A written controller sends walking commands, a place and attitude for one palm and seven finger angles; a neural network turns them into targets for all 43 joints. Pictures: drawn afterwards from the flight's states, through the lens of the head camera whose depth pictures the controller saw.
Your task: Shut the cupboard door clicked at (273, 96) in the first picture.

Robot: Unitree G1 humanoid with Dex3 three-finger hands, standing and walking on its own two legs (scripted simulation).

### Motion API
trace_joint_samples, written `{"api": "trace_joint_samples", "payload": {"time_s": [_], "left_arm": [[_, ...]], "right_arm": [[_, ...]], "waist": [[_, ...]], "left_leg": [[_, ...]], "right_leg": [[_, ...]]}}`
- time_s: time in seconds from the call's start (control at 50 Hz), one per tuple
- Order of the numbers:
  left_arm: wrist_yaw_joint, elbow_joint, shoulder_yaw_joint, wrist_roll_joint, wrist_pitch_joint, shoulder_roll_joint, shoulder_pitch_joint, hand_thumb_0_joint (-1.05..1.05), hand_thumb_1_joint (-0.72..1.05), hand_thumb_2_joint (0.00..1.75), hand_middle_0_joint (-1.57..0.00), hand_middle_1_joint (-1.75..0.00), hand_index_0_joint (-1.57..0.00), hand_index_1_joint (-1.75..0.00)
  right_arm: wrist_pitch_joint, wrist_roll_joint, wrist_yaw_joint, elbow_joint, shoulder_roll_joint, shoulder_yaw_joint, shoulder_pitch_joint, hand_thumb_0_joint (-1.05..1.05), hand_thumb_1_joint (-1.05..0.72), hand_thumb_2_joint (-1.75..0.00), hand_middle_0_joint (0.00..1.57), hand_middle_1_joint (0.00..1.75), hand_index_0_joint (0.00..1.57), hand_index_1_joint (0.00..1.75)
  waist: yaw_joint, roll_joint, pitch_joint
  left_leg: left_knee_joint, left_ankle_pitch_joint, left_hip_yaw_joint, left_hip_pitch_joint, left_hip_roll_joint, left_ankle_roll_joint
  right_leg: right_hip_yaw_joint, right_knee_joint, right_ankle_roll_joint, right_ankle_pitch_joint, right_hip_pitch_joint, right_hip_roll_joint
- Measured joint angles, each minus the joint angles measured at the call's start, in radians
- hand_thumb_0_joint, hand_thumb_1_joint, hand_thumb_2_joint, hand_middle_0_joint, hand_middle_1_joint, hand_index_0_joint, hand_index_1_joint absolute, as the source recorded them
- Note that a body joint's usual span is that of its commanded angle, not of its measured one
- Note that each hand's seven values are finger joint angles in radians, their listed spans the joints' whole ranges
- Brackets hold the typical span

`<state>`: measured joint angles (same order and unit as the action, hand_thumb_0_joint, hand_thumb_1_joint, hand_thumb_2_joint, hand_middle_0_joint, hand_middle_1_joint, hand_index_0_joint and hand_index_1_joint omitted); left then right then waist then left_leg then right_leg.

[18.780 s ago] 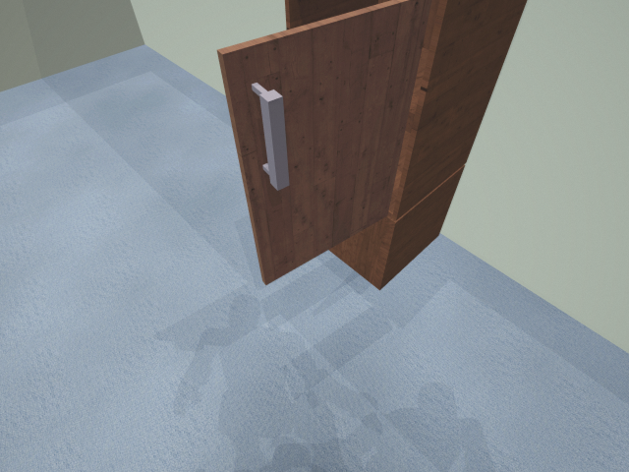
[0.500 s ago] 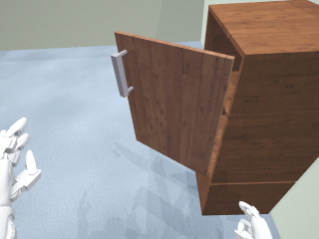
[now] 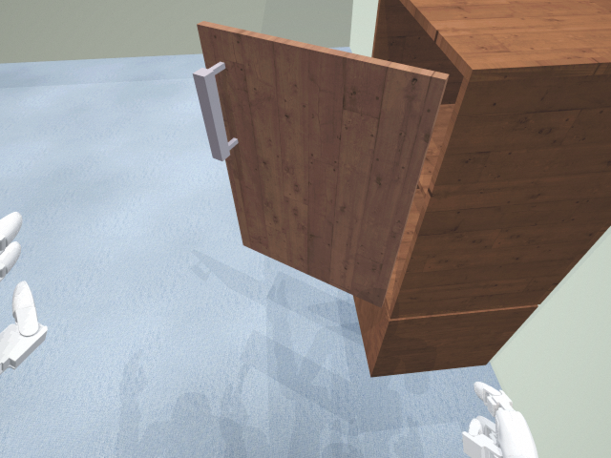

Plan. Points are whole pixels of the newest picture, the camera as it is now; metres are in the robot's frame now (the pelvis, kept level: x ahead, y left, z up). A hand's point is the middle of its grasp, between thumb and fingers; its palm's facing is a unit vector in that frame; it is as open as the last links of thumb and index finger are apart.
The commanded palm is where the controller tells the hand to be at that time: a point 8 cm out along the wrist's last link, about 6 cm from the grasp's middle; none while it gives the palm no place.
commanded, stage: step back with the hand held close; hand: left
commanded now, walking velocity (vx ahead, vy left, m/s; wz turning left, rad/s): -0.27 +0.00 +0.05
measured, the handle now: (220, 112) +0.68 +0.21 +0.10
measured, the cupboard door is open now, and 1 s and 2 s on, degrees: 55 55 55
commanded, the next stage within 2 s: stop stepping back and stand still in 0.86 s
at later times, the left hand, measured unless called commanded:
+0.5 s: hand out of the picture +0.10 +0.28 +0.16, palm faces +0.50 -0.74 -0.46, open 7.4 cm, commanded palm +0.03 +0.31 +0.18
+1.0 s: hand out of the picture -0.02 +0.29 +0.18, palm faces +0.51 -0.78 -0.37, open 7.5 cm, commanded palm -0.07 +0.31 +0.18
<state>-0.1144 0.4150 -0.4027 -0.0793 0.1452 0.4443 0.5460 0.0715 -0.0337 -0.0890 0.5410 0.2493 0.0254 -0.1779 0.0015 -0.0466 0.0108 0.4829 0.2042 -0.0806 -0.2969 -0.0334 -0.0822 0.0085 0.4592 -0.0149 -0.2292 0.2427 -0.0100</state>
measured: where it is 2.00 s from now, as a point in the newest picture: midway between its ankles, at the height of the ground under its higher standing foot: outside the picture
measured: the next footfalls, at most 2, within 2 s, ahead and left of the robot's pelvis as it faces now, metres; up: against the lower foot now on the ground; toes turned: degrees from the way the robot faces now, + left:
right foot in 0.96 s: -0.22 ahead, -0.13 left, +0.00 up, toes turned +1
left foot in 1.14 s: -0.11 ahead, +0.11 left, +0.00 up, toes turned +1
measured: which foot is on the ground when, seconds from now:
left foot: down 0.00-0.98, up 1.00-1.00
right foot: down 0.00-0.72, up 0.74-0.94, down 0.96-1.00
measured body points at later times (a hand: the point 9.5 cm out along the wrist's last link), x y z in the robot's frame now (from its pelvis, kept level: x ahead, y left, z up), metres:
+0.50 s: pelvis -0.08 +0.00 -0.02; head -0.08 +0.01 +0.43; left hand +0.07 +0.32 +0.19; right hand +0.10 -0.22 -0.10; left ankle +0.03 +0.07 -0.74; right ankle -0.02 -0.13 -0.74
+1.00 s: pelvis -0.20 +0.01 -0.02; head -0.20 +0.04 +0.43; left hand -0.05 +0.33 +0.19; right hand -0.01 -0.20 -0.09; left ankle +0.00 +0.08 -0.72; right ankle -0.26 -0.13 -0.74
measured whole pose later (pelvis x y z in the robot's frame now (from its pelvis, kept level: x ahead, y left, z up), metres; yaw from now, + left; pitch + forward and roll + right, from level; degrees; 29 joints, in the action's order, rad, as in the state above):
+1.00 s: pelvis -0.20 +0.01 -0.02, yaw +0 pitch +1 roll -4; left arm -0.15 0.51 -0.44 -0.08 0.26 0.42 0.48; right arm -0.11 0.01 -0.04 0.66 0.16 0.00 -0.16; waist 0.06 -0.02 0.02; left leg 0.53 0.16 -0.13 -0.59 0.07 0.02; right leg -0.01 0.51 0.02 -0.36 0.16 -0.05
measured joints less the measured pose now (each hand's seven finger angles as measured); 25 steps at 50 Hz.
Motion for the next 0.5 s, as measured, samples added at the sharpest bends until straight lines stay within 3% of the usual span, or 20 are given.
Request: {"api": "trace_joint_samples", "payload": {"time_s": [0.22, 0.38, 0.5], "left_arm": [[-0.014, 0.020, -0.030, 0.043, 0.050, -0.031, -0.030, 0.02, 0.89, 0.90, -0.22, -0.30, -0.21, -0.30], [-0.014, 0.047, -0.050, 0.045, 0.087, -0.049, -0.046, 0.02, 0.89, 0.90, -0.22, -0.30, -0.21, -0.30], [-0.009, 0.056, -0.046, 0.053, 0.100, -0.041, -0.063, 0.02, 0.89, 0.90, -0.22, -0.30, -0.21, -0.30]], "right_arm": [[-0.061, 0.008, -0.001, -0.003, -0.013, -0.015, -0.044, 0.01, -0.90, -0.90, 0.21, 0.30, 0.20, 0.30], [-0.101, 0.018, 0.013, 0.034, -0.033, -0.026, -0.041, 0.01, -0.90, -0.90, 0.21, 0.30, 0.21, 0.30], [-0.112, 0.024, 0.018, 0.040, -0.039, -0.024, -0.034, 0.01, -0.90, -0.90, 0.21, 0.30, 0.21, 0.30]], "waist": [[0.003, 0.015, -0.014], [0.023, 0.017, -0.037], [0.011, 0.022, -0.045]], "left_leg": [[0.092, -0.011, 0.019, -0.092, -0.016, -0.031], [0.121, -0.037, 0.023, -0.139, -0.005, -0.024], [0.150, -0.009, 0.014, -0.173, 0.010, -0.014]], "right_leg": [[0.013, 0.114, -0.013, -0.017, 0.072, 0.002], [0.027, 0.139, -0.014, -0.029, 0.089, -0.015], [0.024, 0.170, -0.002, -0.022, 0.119, -0.024]]}}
